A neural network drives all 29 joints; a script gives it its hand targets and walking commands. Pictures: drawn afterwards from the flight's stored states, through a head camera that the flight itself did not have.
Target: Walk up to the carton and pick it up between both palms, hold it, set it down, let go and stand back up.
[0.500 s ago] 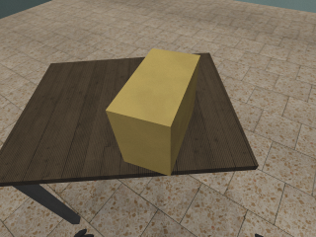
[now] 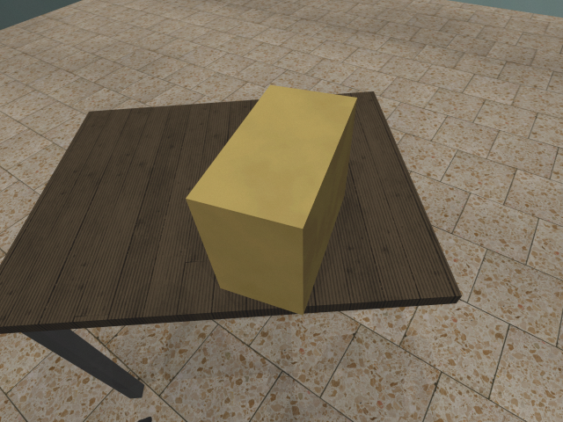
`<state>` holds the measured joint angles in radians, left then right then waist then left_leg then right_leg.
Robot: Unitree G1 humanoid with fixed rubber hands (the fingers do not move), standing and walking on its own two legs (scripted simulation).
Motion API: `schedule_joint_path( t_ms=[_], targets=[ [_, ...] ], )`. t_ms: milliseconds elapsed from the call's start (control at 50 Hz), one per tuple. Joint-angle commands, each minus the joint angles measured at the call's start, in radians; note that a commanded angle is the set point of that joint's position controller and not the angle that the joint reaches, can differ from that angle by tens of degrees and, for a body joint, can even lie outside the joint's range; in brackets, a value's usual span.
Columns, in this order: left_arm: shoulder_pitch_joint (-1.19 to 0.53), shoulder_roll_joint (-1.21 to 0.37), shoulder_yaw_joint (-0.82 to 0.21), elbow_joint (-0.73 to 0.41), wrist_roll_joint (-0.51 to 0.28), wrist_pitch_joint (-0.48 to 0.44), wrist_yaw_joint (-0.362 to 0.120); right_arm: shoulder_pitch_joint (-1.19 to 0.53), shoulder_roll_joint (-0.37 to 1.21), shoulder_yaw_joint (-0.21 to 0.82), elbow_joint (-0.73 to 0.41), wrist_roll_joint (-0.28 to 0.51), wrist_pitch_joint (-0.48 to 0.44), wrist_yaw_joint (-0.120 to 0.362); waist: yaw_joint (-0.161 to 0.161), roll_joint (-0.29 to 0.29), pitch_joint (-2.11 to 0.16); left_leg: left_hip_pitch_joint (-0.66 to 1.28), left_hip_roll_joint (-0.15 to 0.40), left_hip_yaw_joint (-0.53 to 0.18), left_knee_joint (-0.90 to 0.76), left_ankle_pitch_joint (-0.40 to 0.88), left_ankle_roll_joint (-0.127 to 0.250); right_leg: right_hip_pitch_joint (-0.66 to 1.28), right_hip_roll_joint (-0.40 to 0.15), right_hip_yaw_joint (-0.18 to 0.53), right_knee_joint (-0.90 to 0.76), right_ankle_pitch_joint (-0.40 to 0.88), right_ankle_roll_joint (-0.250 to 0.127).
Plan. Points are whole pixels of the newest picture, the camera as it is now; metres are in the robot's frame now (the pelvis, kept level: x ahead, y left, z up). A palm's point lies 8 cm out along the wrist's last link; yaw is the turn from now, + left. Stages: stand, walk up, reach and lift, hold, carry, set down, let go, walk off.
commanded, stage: stand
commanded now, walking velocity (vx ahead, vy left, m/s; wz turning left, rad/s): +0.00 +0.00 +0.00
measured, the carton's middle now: (286, 196) +0.47 +0.03 +0.03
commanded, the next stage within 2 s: none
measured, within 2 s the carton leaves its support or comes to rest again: neither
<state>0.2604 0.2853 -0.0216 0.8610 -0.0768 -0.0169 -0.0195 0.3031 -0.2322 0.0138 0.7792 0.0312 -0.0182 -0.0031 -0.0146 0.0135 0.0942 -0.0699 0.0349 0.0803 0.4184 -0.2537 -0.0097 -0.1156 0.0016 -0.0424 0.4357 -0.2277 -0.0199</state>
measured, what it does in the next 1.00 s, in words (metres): stands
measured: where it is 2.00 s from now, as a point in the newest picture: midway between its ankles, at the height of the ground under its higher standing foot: outside the picture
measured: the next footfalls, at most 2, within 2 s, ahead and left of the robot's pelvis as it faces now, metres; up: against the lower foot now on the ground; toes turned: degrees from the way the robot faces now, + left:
none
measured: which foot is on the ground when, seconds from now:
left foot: down 0.00-1.00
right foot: down 0.00-1.00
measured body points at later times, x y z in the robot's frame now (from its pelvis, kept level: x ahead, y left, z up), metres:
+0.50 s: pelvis -0.01 +0.00 +0.00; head -0.01 -0.01 +0.45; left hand +0.06 +0.27 -0.13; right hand +0.06 -0.25 -0.14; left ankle -0.01 +0.12 -0.74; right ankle +0.01 -0.10 -0.74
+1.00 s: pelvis -0.01 +0.00 +0.00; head -0.01 -0.01 +0.45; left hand +0.05 +0.27 -0.13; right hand +0.05 -0.25 -0.14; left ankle -0.01 +0.12 -0.74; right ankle +0.01 -0.10 -0.74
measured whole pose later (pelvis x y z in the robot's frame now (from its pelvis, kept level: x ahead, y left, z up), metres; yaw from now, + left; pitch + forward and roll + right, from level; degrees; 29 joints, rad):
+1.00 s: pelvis -0.01 +0.00 +0.00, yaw +0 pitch -6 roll +0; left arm 0.26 0.29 -0.02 0.94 -0.08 -0.02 -0.02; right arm 0.30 -0.23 0.01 0.84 0.03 -0.02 -0.01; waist -0.01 0.01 0.09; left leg -0.07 0.03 0.08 0.39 -0.22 -0.01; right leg -0.12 0.00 -0.04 0.41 -0.20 -0.02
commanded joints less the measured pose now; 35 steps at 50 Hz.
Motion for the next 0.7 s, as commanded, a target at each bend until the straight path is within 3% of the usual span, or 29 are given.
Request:
schedule_joint_path(
  t_ms=[0, 40, 60, 100, 120, 140, 160, 180, 220, 260, 280, 320, 340, 360, 380, 400, 420, 440, 460, 480, 500, 540, 560, 580, 600, 620, 680],
  targets=[
    [-0.032, 0.252, 0.082, -0.019, 0.096, -0.041, 0.029, -0.050, -0.306, -0.090, -0.004, -0.046, -0.035, -0.012, 0.028, 0.053, -0.101, -0.008, 0.114, -0.103, -0.105, 0.268, 0.021, 0.036, -0.161, 0.090, -0.094, 0.289, -0.015],
    [-0.064, 0.239, 0.074, -0.024, 0.100, -0.040, 0.033, -0.015, -0.279, -0.079, 0.010, -0.046, -0.029, -0.018, 0.003, 0.001, -0.133, -0.006, 0.122, -0.086, -0.101, 0.259, 0.023, 0.045, -0.161, 0.088, -0.090, 0.294, -0.011],
    [-0.065, 0.228, 0.078, -0.012, 0.092, -0.033, 0.032, -0.055, -0.297, -0.083, 0.004, -0.052, -0.026, -0.020, 0.029, 0.035, -0.109, -0.008, 0.112, -0.093, -0.109, 0.252, 0.021, 0.030, -0.157, 0.087, -0.089, 0.276, -0.014],
    [-0.060, 0.269, 0.083, -0.013, 0.100, -0.035, 0.036, -0.055, -0.289, -0.086, 0.003, -0.055, -0.026, -0.017, 0.016, 0.067, -0.096, 0.021, 0.120, -0.098, -0.109, 0.257, 0.018, -0.004, -0.172, 0.111, -0.084, 0.297, -0.024],
    [-0.024, 0.254, 0.075, -0.002, 0.092, -0.035, 0.029, -0.013, -0.280, -0.085, 0.019, -0.043, -0.027, -0.012, 0.012, 0.016, -0.095, 0.013, 0.120, -0.105, -0.110, 0.195, 0.018, 0.007, -0.160, 0.092, -0.108, 0.227, -0.007],
    [-0.055, 0.260, 0.082, -0.012, 0.102, -0.036, 0.029, -0.026, -0.284, -0.080, 0.018, -0.045, -0.025, -0.015, 0.022, 0.018, -0.091, -0.025, 0.121, -0.095, -0.127, 0.161, 0.019, 0.027, -0.159, 0.094, -0.116, 0.211, -0.009],
    [-0.064, 0.270, 0.087, -0.004, 0.098, -0.036, 0.032, -0.033, -0.281, -0.081, 0.016, -0.048, -0.025, -0.012, 0.011, 0.046, -0.037, -0.045, 0.124, -0.090, -0.128, 0.135, 0.023, -0.009, -0.158, 0.109, -0.123, 0.207, -0.014],
    [-0.050, 0.260, 0.084, 0.000, 0.091, -0.034, 0.032, -0.040, -0.286, -0.086, 0.019, -0.043, -0.030, -0.015, 0.015, 0.030, -0.060, -0.021, 0.124, -0.108, -0.137, 0.177, 0.026, 0.008, -0.160, 0.095, -0.117, 0.222, -0.008],
    [-0.051, 0.236, 0.071, 0.006, 0.090, -0.037, 0.030, -0.018, -0.291, -0.086, 0.035, -0.048, -0.027, -0.020, 0.007, 0.050, -0.102, 0.023, 0.122, -0.101, -0.119, 0.200, 0.025, 0.003, -0.160, 0.108, -0.113, 0.225, -0.012],
    [-0.066, 0.254, 0.082, 0.006, 0.097, -0.034, 0.028, -0.049, -0.267, -0.078, 0.012, -0.043, -0.031, -0.010, 0.015, 0.019, -0.077, -0.005, 0.126, -0.103, -0.132, 0.187, 0.018, 0.001, -0.157, 0.093, -0.102, 0.195, -0.015],
    [-0.066, 0.238, 0.073, 0.012, 0.098, -0.037, 0.025, -0.016, -0.283, -0.088, 0.025, -0.038, -0.030, -0.013, -0.003, 0.059, -0.050, -0.012, 0.128, -0.104, -0.132, 0.182, 0.020, -0.025, -0.162, 0.116, -0.121, 0.187, -0.009],
    [-0.042, 0.239, 0.077, 0.013, 0.086, -0.039, 0.025, -0.031, -0.289, -0.084, 0.026, -0.050, -0.030, -0.014, 0.019, 0.037, -0.050, -0.010, 0.128, -0.111, -0.134, 0.169, 0.023, -0.020, -0.156, 0.104, -0.132, 0.147, -0.009],
    [-0.077, 0.259, 0.077, 0.021, 0.100, -0.038, 0.023, -0.019, -0.272, -0.083, 0.031, -0.049, -0.036, -0.010, -0.012, 0.058, -0.065, -0.011, 0.115, -0.103, -0.142, 0.137, 0.017, 0.007, -0.156, 0.099, -0.129, 0.172, -0.005],
    [-0.063, 0.260, 0.081, 0.019, 0.100, -0.037, 0.023, -0.041, -0.274, -0.077, 0.028, -0.057, -0.029, -0.010, 0.025, 0.021, -0.092, 0.003, 0.122, -0.102, -0.141, 0.152, 0.026, 0.007, -0.157, 0.093, -0.124, 0.178, -0.011],
    [-0.048, 0.255, 0.083, 0.023, 0.097, -0.041, 0.026, -0.017, -0.254, -0.076, 0.027, -0.047, -0.026, -0.014, 0.008, 0.065, -0.098, 0.013, 0.119, -0.104, -0.131, 0.182, 0.023, 0.011, -0.165, 0.111, -0.121, 0.185, -0.017],
    [-0.062, 0.258, 0.082, 0.026, 0.095, -0.037, 0.027, -0.032, -0.266, -0.078, 0.030, -0.048, -0.026, -0.011, 0.010, 0.051, -0.072, -0.023, 0.114, -0.087, -0.132, 0.153, 0.017, 0.005, -0.148, 0.101, -0.140, 0.161, -0.009],
    [-0.065, 0.274, 0.087, 0.027, 0.097, -0.042, 0.027, 0.001, -0.267, -0.079, 0.037, -0.049, -0.030, -0.017, 0.005, 0.001, -0.067, -0.001, 0.125, -0.106, -0.144, 0.147, 0.022, -0.016, -0.163, 0.117, -0.128, 0.162, -0.014],
    [-0.071, 0.229, 0.075, 0.016, 0.097, -0.045, 0.027, -0.039, -0.268, -0.072, 0.029, -0.050, -0.030, -0.014, 0.014, 0.031, -0.065, -0.030, 0.127, -0.099, -0.139, 0.129, 0.025, 0.000, -0.159, 0.112, -0.148, 0.172, -0.008],
    [-0.085, 0.244, 0.077, 0.026, 0.096, -0.041, 0.023, -0.006, -0.262, -0.071, 0.028, -0.049, -0.028, -0.015, -0.013, 0.060, -0.054, -0.034, 0.114, -0.095, -0.139, 0.114, 0.018, -0.004, -0.160, 0.107, -0.138, 0.177, -0.004],
    [-0.058, 0.266, 0.081, 0.032, 0.093, -0.039, 0.026, -0.020, -0.270, -0.076, 0.027, -0.050, -0.029, -0.016, 0.015, 0.058, -0.038, -0.020, 0.120, -0.104, -0.150, 0.121, 0.016, -0.030, -0.162, 0.112, -0.136, 0.173, -0.013],
    [-0.065, 0.246, 0.076, 0.036, 0.091, -0.040, 0.030, -0.016, -0.238, -0.067, 0.040, -0.042, -0.025, -0.011, -0.006, 0.018, -0.061, -0.011, 0.124, -0.105, -0.139, 0.101, 0.018, -0.012, -0.156, 0.108, -0.143, 0.151, -0.008],
    [-0.056, 0.270, 0.086, 0.034, 0.094, -0.041, 0.027, -0.011, -0.285, -0.085, 0.038, -0.046, -0.032, -0.015, 0.008, 0.032, -0.059, -0.010, 0.118, -0.110, -0.149, 0.120, 0.018, -0.007, -0.154, 0.114, -0.137, 0.145, -0.011],
    [-0.074, 0.229, 0.069, 0.031, 0.091, -0.046, 0.024, -0.005, -0.295, -0.080, 0.043, -0.052, -0.031, -0.018, 0.000, 0.047, -0.068, -0.011, 0.125, -0.120, -0.127, 0.163, 0.024, -0.011, -0.169, 0.117, -0.134, 0.188, -0.017],
    [-0.071, 0.238, 0.077, 0.032, 0.089, -0.045, 0.025, -0.021, -0.274, -0.075, 0.043, -0.042, -0.035, -0.016, 0.012, 0.010, -0.072, -0.020, 0.129, -0.111, -0.136, 0.145, 0.024, 0.006, -0.162, 0.106, -0.135, 0.188, -0.007],
    [-0.067, 0.251, 0.080, 0.031, 0.093, -0.042, 0.027, -0.009, -0.272, -0.079, 0.046, -0.044, -0.034, -0.016, -0.003, 0.005, -0.051, -0.011, 0.131, -0.111, -0.129, 0.141, 0.025, -0.013, -0.162, 0.106, -0.141, 0.209, -0.004],
    [-0.066, 0.261, 0.081, 0.039, 0.087, -0.039, 0.029, -0.049, -0.280, -0.076, 0.040, -0.046, -0.032, -0.015, 0.017, 0.007, -0.050, -0.049, 0.119, -0.109, -0.145, 0.107, 0.025, 0.019, -0.155, 0.105, -0.136, 0.179, -0.003],
    [-0.030, 0.225, 0.073, 0.038, 0.085, -0.035, 0.021, -0.016, -0.296, -0.080, 0.059, -0.041, -0.026, -0.013, 0.021, 0.043, -0.051, -0.035, 0.121, -0.100, -0.159, 0.089, 0.026, -0.014, -0.150, 0.113, -0.138, 0.131, -0.004]
  ],
)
